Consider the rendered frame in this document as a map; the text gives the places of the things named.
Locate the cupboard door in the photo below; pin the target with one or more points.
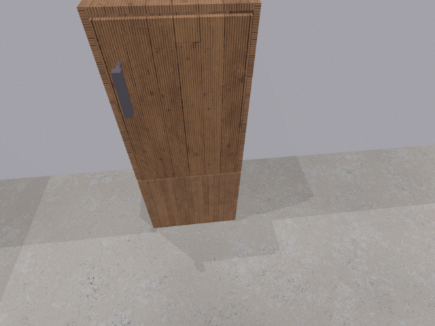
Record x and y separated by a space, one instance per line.
186 77

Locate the handle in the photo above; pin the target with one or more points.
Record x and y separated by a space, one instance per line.
122 92

